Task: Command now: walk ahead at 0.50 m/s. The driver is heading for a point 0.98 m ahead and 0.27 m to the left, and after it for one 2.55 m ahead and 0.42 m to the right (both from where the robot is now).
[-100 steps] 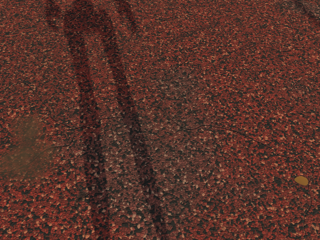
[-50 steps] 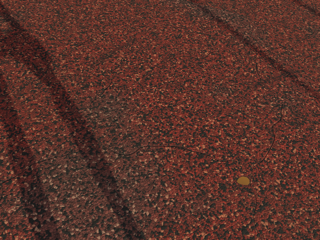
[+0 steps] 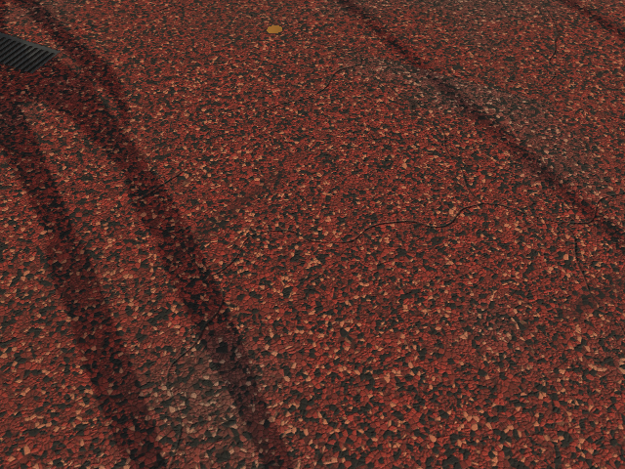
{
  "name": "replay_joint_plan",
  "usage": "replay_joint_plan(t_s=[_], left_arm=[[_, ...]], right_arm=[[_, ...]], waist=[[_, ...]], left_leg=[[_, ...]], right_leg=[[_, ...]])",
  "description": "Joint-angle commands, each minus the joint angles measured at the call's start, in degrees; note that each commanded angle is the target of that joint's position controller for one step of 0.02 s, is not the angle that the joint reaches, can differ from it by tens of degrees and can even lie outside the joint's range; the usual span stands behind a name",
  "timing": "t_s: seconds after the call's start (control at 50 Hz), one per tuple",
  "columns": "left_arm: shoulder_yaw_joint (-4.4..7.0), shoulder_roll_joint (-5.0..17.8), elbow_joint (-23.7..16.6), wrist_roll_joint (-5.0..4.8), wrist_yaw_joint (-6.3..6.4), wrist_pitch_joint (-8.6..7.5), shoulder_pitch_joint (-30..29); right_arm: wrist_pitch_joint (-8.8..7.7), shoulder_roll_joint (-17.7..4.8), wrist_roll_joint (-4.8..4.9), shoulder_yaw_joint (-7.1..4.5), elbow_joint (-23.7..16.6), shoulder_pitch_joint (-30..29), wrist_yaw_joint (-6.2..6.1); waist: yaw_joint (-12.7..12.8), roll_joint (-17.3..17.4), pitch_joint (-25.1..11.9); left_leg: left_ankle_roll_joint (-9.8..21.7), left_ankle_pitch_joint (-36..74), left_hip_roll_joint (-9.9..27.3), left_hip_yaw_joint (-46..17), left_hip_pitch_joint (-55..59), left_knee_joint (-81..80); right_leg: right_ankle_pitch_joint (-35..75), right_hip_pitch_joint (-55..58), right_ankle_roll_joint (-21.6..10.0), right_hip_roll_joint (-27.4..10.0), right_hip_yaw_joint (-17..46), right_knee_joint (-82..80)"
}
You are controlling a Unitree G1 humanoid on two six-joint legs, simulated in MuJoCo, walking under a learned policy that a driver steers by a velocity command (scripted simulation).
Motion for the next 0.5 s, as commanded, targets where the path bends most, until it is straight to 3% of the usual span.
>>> replay_joint_plan(t_s=[0.02, 0.1, 0.18, 0.24, 0.26, 0.28, 0.3, 0.32, 0.34, 0.36, 0.38, 0.4, 0.42, 0.46, 0.5], left_arm=[[0.55, 2.7, -3.1, 0.66, 0.20, 0.19, 0.0], [-0.08, 1.3, -4.9, 0.49, -0.55, -0.70, -7.7], [-0.20, 1.8, -7.2, -0.03, -1.54, -1.27, -14.1], [0.45, 3.8, -7.8, -0.01, -2.25, -2.05, -13.4], [0.89, 4.7, -7.2, -0.01, -2.25, -2.30, -10.9], [1.84, 6.3, -5.5, 0.08, -2.00, -2.51, -5.1], [3.29, 9.4, -3.0, 0.50, -1.42, -2.59, 4.4], [4.68, 14.9, -1.9, 1.69, -0.86, -2.35, 12.2], [4.24, 13.1, -1.1, 1.10, -1.03, -1.79, 13.9], [2.86, 8.5, -1.7, 0.67, -0.98, -1.77, 10.8], [2.24, 6.4, -2.3, 0.59, -0.79, -1.78, 6.9], [1.75, 4.7, -2.4, 0.79, -0.85, -1.99, 3.1], [1.35, 3.0, -2.4, 1.10, -0.89, -2.38, 0.6], [1.45, 2.6, -1.9, 1.55, -0.89, -2.97, -1.6], [1.95, 3.8, -1.0, 1.60, -0.64, -3.46, -1.7]], right_arm=[[-1.03, -8.8, 0.17, -2.03, -2.9, -1.9, -0.75], [-0.35, -9.9, 0.68, -2.19, -1.3, 0.8, -1.50], [0.62, -10.5, 1.30, -2.50, 1.4, 5.1, -1.69], [1.63, -11.3, 1.65, -2.97, 2.2, 4.9, -2.21], [1.92, -11.9, 1.67, -3.17, 2.0, 4.1, -2.35], [2.19, -11.7, 1.62, -3.04, 1.8, 2.8, -2.43], [2.24, -9.4, 1.00, -2.14, 1.3, 3.0, -2.44], [1.65, -3.9, 0.22, -0.40, -0.5, 7.5, -2.20], [0.77, -2.2, 1.35, 0.19, 0.0, 10.3, -2.14], [0.30, -8.6, 2.86, -1.52, -0.3, 6.5, -2.07], [0.22, -9.6, 3.25, -1.91, -1.6, 2.5, -2.14], [0.46, -9.0, 2.68, -2.04, -1.9, 0.6, -2.40], [1.12, -8.4, 2.16, -2.48, -1.7, 0.8, -2.56], [2.62, -5.9, 2.22, -2.39, -1.4, 2.6, -2.40], [3.68, -4.8, 2.05, -2.35, -2.6, 1.2, -2.43]], waist=[[1.7, 5.2, -0.7], [-0.9, 5.4, 0.9], [-2.9, 5.5, 2.4], [-0.7, 6.4, 1.8], [0.9, 7.1, 0.5], [4.3, 7.0, -2.7], [8.2, 5.7, -9.9], [8.3, -4.8, -19.9], [7.9, -15.0, -25.2], [8.5, -8.7, -17.3], [7.4, -6.1, -10.8], [5.7, -3.3, -6.6], [3.9, -4.0, -4.3], [1.9, -4.4, -2.7], [1.2, -2.7, -1.1]], left_leg=[[10.0, 10.1, 16.0, -12.3, 2.1, -11.8], [7.5, 9.1, 13.4, -6.9, 2.3, -12.2], [7.2, 8.4, 16.1, -7.9, 8.2, -9.8], [6.0, 11.8, 18.5, -11.0, 12.6, -5.3], [5.5, 15.7, 18.4, -11.6, 12.8, -2.7], [4.2, 22.6, 16.4, -10.3, 11.5, 3.7], [2.4, 21.2, 12.9, -8.2, 5.7, 15.5], [-1.5, 2.8, 5.6, -4.2, -13.7, 37.0], [-2.9, -25.9, 0.7, -8.1, -26.1, 50.1], [-2.4, -23.9, 4.2, -12.0, -31.2, 55.5], [-1.9, -18.9, 7.0, -10.3, -32.6, 55.4], [-2.1, -14.4, 9.1, -9.6, -30.7, 52.9], [-2.2, -11.0, 10.9, -10.1, -28.0, 50.2], [-2.7, -7.9, 12.1, -9.9, -23.8, 48.6], [-3.3, -4.8, 12.5, -9.8, -25.5, 46.6]], right_leg=[[7.9, -4.9, 1.8, -2.5, 1.2, -7.1], [19.9, -1.9, 2.0, -0.2, -1.2, -22.2], [19.8, -2.2, 1.0, 1.3, -1.1, -28.8], [14.1, 0.2, -0.7, 2.3, -0.1, -32.3], [12.0, 4.2, -1.3, 3.2, -0.8, -32.8], [11.6, 12.7, -2.4, 4.7, -2.3, -34.6], [12.7, 27.8, -4.4, 2.5, -0.8, -32.6], [8.7, 50.6, -10.6, -11.8, 17.5, -31.7], [-2.0, 57.0, -15.2, -18.2, 36.8, -40.4], [-8.1, 50.7, -12.7, -16.3, 32.2, -42.8], [-7.2, 43.3, -10.6, -14.8, 24.3, -44.1], [-3.0, 35.8, -9.6, -12.7, 18.7, -46.3], [1.0, 30.8, -8.8, -10.8, 13.7, -48.2], [6.2, 25.4, -8.7, -9.3, 7.3, -51.3], [11.3, 24.0, -9.4, -9.2, 2.5, -53.0]])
